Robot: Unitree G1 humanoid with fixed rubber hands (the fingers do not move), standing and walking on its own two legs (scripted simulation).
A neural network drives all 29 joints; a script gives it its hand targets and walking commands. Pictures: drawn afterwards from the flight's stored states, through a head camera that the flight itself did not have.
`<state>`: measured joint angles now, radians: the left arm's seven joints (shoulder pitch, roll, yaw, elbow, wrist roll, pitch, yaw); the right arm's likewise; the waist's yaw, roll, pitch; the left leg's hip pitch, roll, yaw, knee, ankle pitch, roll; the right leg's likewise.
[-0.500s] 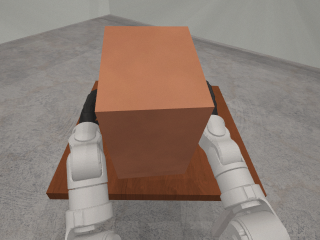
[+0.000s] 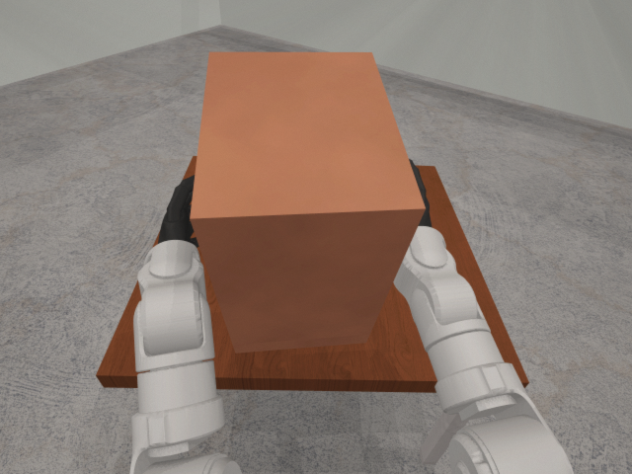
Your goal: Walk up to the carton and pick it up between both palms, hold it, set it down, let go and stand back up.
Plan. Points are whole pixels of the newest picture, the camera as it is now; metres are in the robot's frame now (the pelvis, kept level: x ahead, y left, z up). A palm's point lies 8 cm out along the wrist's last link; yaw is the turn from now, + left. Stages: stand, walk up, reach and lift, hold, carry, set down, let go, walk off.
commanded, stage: hold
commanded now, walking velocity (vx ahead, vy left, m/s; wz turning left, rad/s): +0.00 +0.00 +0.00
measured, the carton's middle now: (297, 215) +0.38 +0.00 +0.17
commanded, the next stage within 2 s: none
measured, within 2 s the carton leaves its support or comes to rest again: neither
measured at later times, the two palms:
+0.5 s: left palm (177, 240) +0.35 +0.14 +0.17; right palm (408, 216) +0.36 -0.13 +0.18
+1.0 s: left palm (183, 239) +0.35 +0.14 +0.17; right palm (413, 216) +0.36 -0.13 +0.18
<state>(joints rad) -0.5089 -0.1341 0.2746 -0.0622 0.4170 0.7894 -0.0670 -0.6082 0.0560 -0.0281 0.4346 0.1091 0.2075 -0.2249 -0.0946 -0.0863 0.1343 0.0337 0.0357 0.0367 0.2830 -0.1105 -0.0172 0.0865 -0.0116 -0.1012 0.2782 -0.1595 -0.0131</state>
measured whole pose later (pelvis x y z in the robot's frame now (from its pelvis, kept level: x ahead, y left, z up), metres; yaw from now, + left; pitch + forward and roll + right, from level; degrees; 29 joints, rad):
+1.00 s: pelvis +0.00 +0.00 +0.00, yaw +0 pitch -12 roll +0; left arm -0.52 -0.13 0.28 -0.04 0.41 0.77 -0.07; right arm -0.62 0.06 -0.03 0.45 0.10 0.20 -0.22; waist -0.10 -0.09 0.13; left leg 0.03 0.04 0.04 0.28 -0.11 -0.02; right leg 0.08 -0.01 -0.10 0.28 -0.16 -0.02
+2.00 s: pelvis +0.01 +0.00 +0.00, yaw +0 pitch -12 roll +0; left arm -0.49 -0.13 0.27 -0.07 0.41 0.78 -0.07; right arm -0.61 0.06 -0.02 0.44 0.11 0.20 -0.23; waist -0.10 -0.10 0.13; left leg 0.05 0.04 0.03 0.29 -0.12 -0.02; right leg 0.10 -0.01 -0.11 0.28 -0.17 -0.02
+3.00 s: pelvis +0.05 -0.02 +0.00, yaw +2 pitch -6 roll +0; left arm -0.30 -0.16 0.20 -0.01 0.37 0.43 0.01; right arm -0.48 0.05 -0.01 0.53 0.06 -0.21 -0.16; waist -0.07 -0.06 0.13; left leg -0.03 0.06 0.00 0.31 -0.17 -0.05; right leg 0.08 0.01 -0.15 0.24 -0.20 -0.03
